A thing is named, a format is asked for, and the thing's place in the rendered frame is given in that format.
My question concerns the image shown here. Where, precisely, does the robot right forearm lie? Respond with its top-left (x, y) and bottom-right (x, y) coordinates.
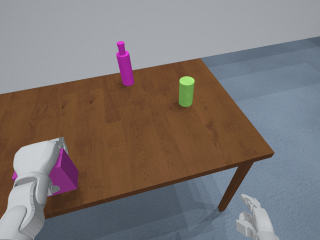
top-left (255, 230), bottom-right (280, 240)

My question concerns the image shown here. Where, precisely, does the robot left forearm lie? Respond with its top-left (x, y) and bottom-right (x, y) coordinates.
top-left (0, 172), bottom-right (50, 240)

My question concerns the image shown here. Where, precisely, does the robot left hand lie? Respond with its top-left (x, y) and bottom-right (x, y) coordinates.
top-left (13, 137), bottom-right (69, 196)

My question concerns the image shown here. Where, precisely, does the sponge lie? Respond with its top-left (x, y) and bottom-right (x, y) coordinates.
top-left (12, 148), bottom-right (79, 197)

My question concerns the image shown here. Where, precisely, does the table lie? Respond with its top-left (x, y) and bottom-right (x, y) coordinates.
top-left (0, 58), bottom-right (275, 219)

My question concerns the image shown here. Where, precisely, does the robot right hand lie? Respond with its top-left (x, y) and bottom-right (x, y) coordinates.
top-left (236, 194), bottom-right (275, 240)

